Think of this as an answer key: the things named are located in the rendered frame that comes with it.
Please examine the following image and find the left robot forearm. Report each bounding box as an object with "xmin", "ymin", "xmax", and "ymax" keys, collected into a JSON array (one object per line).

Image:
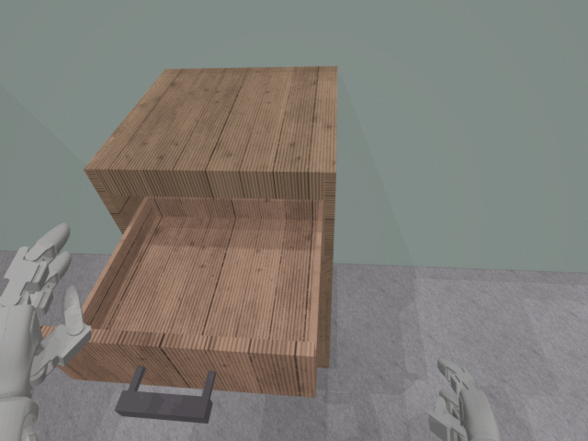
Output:
[{"xmin": 0, "ymin": 397, "xmax": 39, "ymax": 441}]

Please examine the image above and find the drawer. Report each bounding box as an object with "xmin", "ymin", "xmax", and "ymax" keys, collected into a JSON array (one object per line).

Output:
[{"xmin": 40, "ymin": 197, "xmax": 323, "ymax": 398}]

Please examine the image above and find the handle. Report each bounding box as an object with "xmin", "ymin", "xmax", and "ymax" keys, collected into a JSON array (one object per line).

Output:
[{"xmin": 115, "ymin": 366, "xmax": 216, "ymax": 424}]

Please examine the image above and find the right robot hand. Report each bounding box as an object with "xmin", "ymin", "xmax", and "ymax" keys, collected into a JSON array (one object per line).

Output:
[{"xmin": 429, "ymin": 358, "xmax": 501, "ymax": 441}]

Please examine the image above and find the cabinet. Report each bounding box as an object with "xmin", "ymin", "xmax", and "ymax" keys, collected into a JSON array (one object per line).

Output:
[{"xmin": 84, "ymin": 66, "xmax": 337, "ymax": 368}]

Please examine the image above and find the left robot hand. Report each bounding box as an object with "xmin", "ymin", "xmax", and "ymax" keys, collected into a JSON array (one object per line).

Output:
[{"xmin": 0, "ymin": 222, "xmax": 91, "ymax": 399}]

